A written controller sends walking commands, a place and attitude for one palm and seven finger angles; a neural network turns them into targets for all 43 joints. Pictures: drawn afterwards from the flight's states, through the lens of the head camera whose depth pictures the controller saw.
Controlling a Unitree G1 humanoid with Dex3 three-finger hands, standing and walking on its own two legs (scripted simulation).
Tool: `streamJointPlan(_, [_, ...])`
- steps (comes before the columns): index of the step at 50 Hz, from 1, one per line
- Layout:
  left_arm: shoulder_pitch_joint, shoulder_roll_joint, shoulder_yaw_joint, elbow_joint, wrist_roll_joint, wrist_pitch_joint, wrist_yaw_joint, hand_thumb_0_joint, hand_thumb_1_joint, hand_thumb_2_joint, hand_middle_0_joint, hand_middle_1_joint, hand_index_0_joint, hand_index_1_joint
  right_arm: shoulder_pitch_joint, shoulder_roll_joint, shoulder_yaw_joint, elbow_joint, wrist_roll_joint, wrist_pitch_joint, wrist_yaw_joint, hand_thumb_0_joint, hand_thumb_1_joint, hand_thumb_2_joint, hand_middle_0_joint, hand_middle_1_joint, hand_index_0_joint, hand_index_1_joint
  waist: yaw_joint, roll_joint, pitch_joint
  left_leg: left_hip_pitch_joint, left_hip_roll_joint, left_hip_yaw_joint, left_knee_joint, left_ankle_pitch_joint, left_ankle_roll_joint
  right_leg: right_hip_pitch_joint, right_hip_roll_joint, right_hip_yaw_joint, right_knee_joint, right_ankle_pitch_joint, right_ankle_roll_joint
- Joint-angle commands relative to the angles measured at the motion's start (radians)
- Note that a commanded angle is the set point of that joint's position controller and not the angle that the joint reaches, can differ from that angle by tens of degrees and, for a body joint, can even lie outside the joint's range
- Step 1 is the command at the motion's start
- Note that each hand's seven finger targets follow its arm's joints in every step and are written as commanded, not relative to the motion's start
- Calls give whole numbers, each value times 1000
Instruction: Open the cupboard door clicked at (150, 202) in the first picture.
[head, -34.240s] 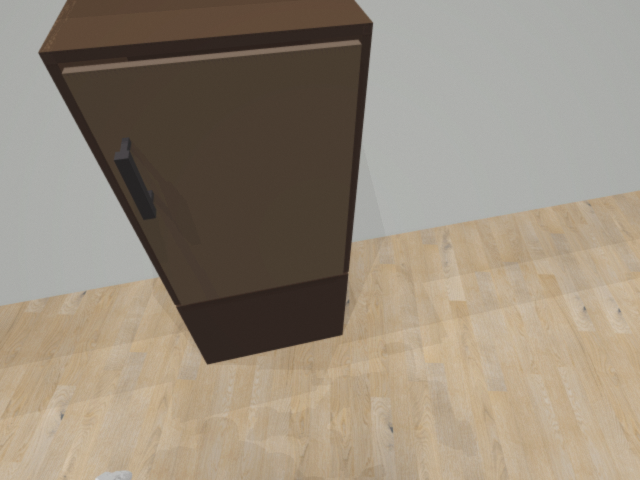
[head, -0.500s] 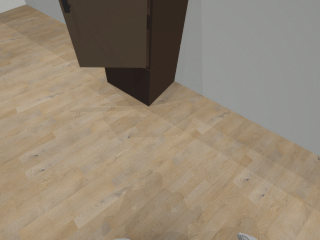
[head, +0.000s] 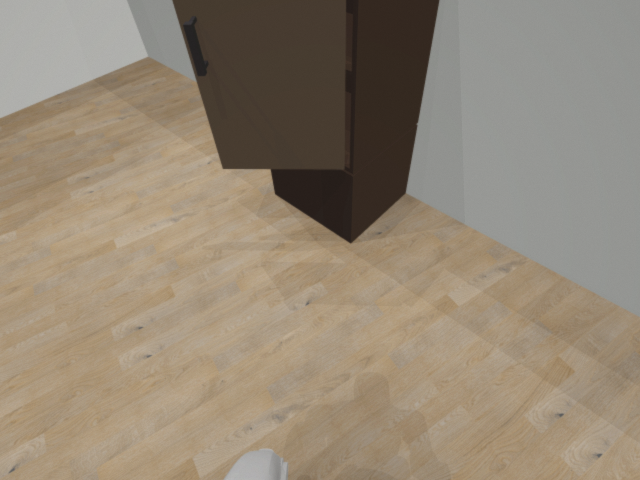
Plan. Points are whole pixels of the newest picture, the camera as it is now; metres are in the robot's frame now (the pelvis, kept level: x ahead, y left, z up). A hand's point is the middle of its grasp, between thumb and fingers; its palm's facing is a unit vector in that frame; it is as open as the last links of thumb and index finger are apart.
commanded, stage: take the last steps up to it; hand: left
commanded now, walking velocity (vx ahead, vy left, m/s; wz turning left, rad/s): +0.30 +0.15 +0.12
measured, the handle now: (197, 46) +1.06 +0.38 +0.05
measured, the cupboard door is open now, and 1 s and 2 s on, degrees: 39 39 39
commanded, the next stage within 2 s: come to a stop and stand still in 1.12 s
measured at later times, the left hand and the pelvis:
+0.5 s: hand (163, 421) +0.23 +0.27 -0.17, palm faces +0.08 -0.98 -0.21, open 7.4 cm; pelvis +0.16 +0.09 -0.01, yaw +1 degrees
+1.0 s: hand (174, 382) +0.29 +0.28 -0.18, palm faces +0.14 -0.98 -0.16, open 7.3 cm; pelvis +0.36 +0.12 -0.01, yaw +3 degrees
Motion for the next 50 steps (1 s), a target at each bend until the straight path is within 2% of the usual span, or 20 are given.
streamJointPlan(1, [108, 179, 38, 9, 2, -35, 15, 0, 900, 900, -200, -300, -200, -300, -136, -4, 3, -101, 3, -35, 14, 0, -900, -900, 200, 300, 200, 300, 48, -160, 62, -142, 27, 34, -115, 42, -7, 90, -230, 88, -185, 343, -91])
streamJointPlan(7, [95, 211, 44, 40, 10, -24, 18, 0, 900, 900, -200, -300, -200, -300, -166, 4, 20, -116, 7, -62, 20, 0, -900, -900, 200, 300, 200, 300, 40, -226, 63, 66, -3, 106, -439, -14, 37, 71, -251, 26, -95, 463, -87])
streamJointPlan(9, [46, 225, 48, 33, 4, -18, 15, 0, 900, 900, -200, -300, -200, -300, 0, -31, 12, -69, 2, -76, 5, 0, -900, -900, 200, 300, 200, 300, -47, -210, -1, 336, -60, 162, -557, 21, 59, -27, -210, -40, 73, 530, -63])
streamJointPlan(10, [48, 200, 45, 23, 3, -13, 10, 0, 900, 900, -200, -300, -200, -300, 147, -91, -2, -22, -4, -83, -8, 0, -900, -900, 200, 300, 200, 300, -105, -101, -96, 547, -39, 148, -604, 32, 73, -98, -172, -64, 277, 467, -42])
streamJointPlan(11, [102, 134, 38, 4, -11, -5, 0, 0, 900, 900, -200, -300, -200, -300, 269, -215, -35, 4, -18, -92, -27, 0, -900, -900, 200, 300, 200, 300, -134, 175, -229, 781, 210, -196, -627, 87, 157, -338, -34, -88, 558, 39, 0])
streamJointPlan(12, [43, 95, 21, -33, -13, -5, 2, 0, 900, 900, -200, -300, -200, -300, 340, -263, -47, 23, -9, -85, -47, 0, -900, -900, 200, 300, 200, 300, -153, 231, -250, 811, 347, -390, -754, 138, 236, -487, 46, 16, 782, -311, -16])
streamJointPlan(14, [-56, 78, 15, -60, -12, -1, 9, 0, 900, 900, -200, -300, -200, -300, 195, -213, -36, -8, -3, -93, -58, 0, -900, -900, 200, 300, 200, 300, -99, 215, -159, 600, 377, -356, -818, -69, 266, -588, -13, 123, 968, -228, -44])
streamJointPlan(16, [-78, 91, 25, -43, 1, 7, -6, 0, 900, 900, -200, -300, -200, -300, 101, -98, -5, -29, -6, -104, -60, 0, -900, -900, 200, 300, 200, 300, -51, 133, -3, 401, 304, -224, -866, -47, 227, -551, -53, 136, 900, -104, -40])
streamJointPlan(21, [-32, 48, 20, -34, 3, 34, -18, 0, 900, 900, -200, -300, -200, -300, 45, -62, -1, -28, -6, -119, -55, 0, -900, -900, 200, 300, 200, 300, 25, 111, 18, 285, 236, -15, -914, 41, 217, -379, -44, 92, 559, -8, -22])
streamJointPlan(28, [-13, 105, 37, -56, 8, 25, -23, 0, 900, 900, -200, -300, -200, -300, 33, -89, -4, -9, -6, -97, -40, 0, -900, -900, 200, 300, 200, 300, 76, 6, 55, 175, 186, 2, -788, -204, 169, -74, 32, 35, 228, 76, -21])
streamJointPlan(29, [64, 134, 45, -34, 11, 18, -19, 0, 900, 900, -200, -300, -200, -300, 26, -71, 1, -9, -4, -97, -39, 0, -900, -900, 200, 300, 200, 300, 112, -48, 44, 122, 118, 46, -647, -222, 131, 34, 16, 76, 146, 21, -35])
streamJointPlan(30, [147, 212, 57, -12, 17, 3, -11, 0, 900, 900, -200, -300, -200, -300, 39, -21, 10, -19, 6, -100, -32, 0, -900, -900, 200, 300, 200, 300, 140, -260, 23, -1, -1, 141, -347, -234, 82, 137, -156, 340, -18, -110, -99])
streamJointPlan(31, [203, 269, 64, -7, 3, 1, -4, 0, 900, 900, -200, -300, -200, -300, 12, -16, 13, -63, 4, -99, -27, 0, -900, -900, 200, 300, 200, 300, 149, -382, 13, -113, -56, 113, -74, -381, 62, 155, -344, 668, -208, -152, -202])
streamJointPlan(32, [146, 266, 60, -18, -3, -10, 2, 0, 900, 900, -200, -300, -200, -300, 2, -53, 3, -57, 0, -93, -30, 0, -900, -900, 200, 300, 200, 300, 114, -397, 21, -141, -22, -10, 70, -283, 63, 83, -358, 750, -264, -196, -211])
streamJointPlan(34, [3, 180, 40, -56, -7, -14, 8, 0, 900, 900, -200, -300, -200, -300, -15, -44, 1, -26, 1, -93, -27, 0, -900, -900, 200, 300, 200, 300, 48, -133, 59, -115, 55, -52, 92, -62, 47, -30, -289, 492, -240, -122, -176])
streamJointPlan(37, [12, 115, 29, -35, -6, -41, 7, 0, 900, 900, -200, -300, -200, -300, 53, 16, 14, 14, -5, -81, -24, 0, -900, -900, 200, 300, 200, 300, 11, -109, 2, -25, 66, -6, -22, 20, 17, -30, -197, 240, -200, 280, -147])
streamJointPlan(40, [45, 135, 26, 0, -6, -50, 6, 0, 900, 900, -200, -300, -200, -300, 33, 37, 19, 2, 3, -76, -18, 0, -900, -900, 200, 300, 200, 300, 14, -104, -24, -32, 58, 34, -171, 18, 0, 53, -180, 152, -170, 485, -155])
streamJointPlan(46, [57, 171, 27, 54, 0, -35, 5, 0, 900, 900, -200, -300, -200, -300, -74, 33, 25, -38, 5, -89, -4, 0, -900, -900, 200, 300, 200, 300, 36, -183, 27, 49, 19, 94, -435, 29, 22, 45, -186, 111, -148, 397, -146])
streamJointPlan(48, [44, 180, 31, 65, 1, -25, 7, 0, 900, 900, -200, -300, -200, -300, -54, 17, 22, -32, 5, -95, -8, 0, -900, -900, 200, 300, 200, 300, 16, -181, 38, 159, 12, 100, -512, 34, 35, -8, -193, 113, -106, 335, -134])
streamJointPlan(50, [18, 169, 32, 59, -5, -14, 7, 0, 900, 900, -200, -300, -200, -300, 111, -31, 12, 21, -2, -107, -19, 0, -900, -900, 200, 300, 200, 300, -64, -69, -16, 438, -20, 115, -632, 80, 50, -122, -127, 51, 96, 323, -100])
